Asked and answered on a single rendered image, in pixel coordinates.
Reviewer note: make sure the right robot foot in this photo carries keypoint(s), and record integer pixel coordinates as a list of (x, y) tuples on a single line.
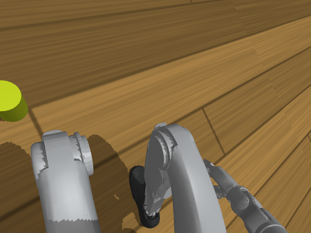
[(138, 185)]

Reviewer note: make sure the right robot hand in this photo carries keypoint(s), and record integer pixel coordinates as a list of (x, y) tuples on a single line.
[(222, 178)]

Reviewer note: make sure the can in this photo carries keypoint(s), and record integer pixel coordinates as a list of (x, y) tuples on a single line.
[(13, 106)]

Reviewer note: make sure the right robot arm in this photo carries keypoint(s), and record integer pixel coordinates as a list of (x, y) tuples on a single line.
[(249, 209)]

